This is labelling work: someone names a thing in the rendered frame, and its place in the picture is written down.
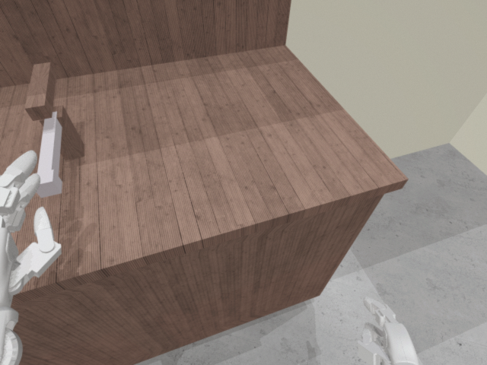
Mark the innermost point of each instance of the counter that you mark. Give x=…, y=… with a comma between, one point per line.
x=208, y=178

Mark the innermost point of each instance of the left robot forearm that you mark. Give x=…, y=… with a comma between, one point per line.
x=11, y=348

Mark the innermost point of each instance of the right robot hand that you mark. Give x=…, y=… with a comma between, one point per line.
x=390, y=346

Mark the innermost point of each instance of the left robot hand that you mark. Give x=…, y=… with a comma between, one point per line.
x=17, y=188

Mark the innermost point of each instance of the tap lever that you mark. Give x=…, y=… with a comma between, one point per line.
x=48, y=168

